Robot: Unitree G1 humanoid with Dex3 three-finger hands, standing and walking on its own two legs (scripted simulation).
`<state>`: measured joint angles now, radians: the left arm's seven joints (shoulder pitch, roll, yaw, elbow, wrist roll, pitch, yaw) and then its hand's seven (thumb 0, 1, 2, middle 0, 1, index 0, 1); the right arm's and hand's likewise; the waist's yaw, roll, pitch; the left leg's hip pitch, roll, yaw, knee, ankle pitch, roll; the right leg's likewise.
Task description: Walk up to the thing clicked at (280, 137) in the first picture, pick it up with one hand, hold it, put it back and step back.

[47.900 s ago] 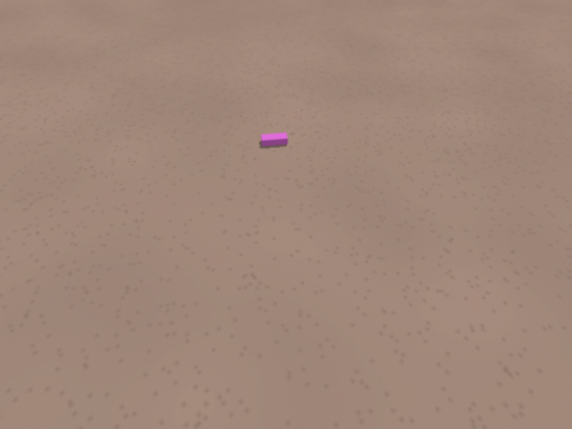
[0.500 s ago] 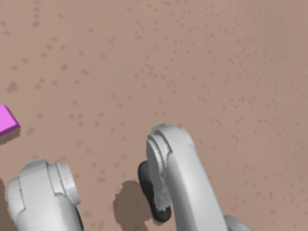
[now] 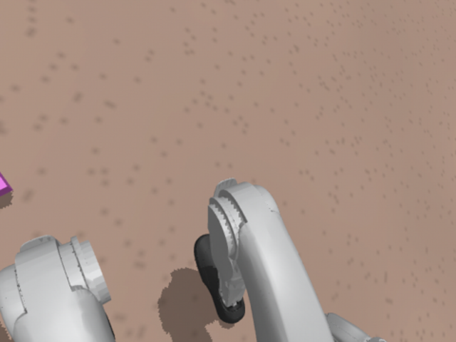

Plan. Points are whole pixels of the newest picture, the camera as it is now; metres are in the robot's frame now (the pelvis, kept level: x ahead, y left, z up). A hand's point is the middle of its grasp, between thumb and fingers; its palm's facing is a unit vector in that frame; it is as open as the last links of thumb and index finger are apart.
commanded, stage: open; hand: left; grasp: from above
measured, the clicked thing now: out of the picture +0.41 +0.32 -0.27
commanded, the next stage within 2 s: withdraw in 0.88 s
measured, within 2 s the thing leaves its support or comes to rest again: neither
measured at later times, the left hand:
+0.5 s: hand out of the picture +0.39 +0.32 -0.25, palm faces -0.37 -0.24 -0.89, open 11.7 cm
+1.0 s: hand out of the picture +0.40 +0.33 -0.25, palm faces -0.38 -0.25 -0.89, open 12.2 cm
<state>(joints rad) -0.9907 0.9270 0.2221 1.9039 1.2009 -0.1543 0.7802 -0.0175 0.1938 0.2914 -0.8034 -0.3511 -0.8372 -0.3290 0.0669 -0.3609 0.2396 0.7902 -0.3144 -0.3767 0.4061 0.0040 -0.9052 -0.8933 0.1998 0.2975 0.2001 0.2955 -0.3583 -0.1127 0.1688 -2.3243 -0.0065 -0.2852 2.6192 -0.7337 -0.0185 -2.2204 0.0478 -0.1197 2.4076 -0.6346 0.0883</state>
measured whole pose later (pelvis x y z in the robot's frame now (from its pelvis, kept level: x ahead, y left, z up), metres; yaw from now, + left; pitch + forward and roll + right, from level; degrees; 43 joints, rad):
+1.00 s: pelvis +0.00 +0.00 +0.01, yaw +0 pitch +24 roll -15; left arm -0.98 0.95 0.22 1.84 1.16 -0.15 0.77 0.00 -0.24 0.85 -0.32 -0.90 -0.30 -0.88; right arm 0.08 -0.39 0.24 0.77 -0.29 -0.40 0.41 0.00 -0.90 -0.89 0.20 0.30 0.20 0.30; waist -0.36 -0.13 0.21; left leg -2.31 -0.01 -0.30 2.60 -0.73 -0.02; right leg -2.19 0.04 -0.13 2.38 -0.63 0.09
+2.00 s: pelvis +0.00 -0.01 +0.03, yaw +6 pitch +32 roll -8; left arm -0.87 0.79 0.18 1.44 1.29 -0.24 0.46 0.00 -0.35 0.90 -0.23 -0.87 -0.22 -0.87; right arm 0.19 -0.32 0.07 0.75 -0.17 -0.09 0.16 0.01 -0.90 -0.89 0.20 0.30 0.20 0.29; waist -0.26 -0.01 -0.01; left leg -2.33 -0.01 -0.17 2.44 -0.67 -0.03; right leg -2.27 0.00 -0.04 2.33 -0.63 0.06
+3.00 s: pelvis +0.03 -0.01 +0.33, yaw +13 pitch +22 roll -3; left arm 0.22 0.29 0.02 0.08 0.08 0.33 0.08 0.01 0.89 0.90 -0.21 -0.30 -0.21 -0.30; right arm 0.16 -0.20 0.03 0.54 0.04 -0.11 -0.08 0.01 -0.91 -0.89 0.20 0.30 0.20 0.30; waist -0.05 0.04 -0.19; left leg -1.27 0.03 -0.08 1.47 -0.59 -0.02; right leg -1.23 -0.03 -0.04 1.41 -0.55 0.03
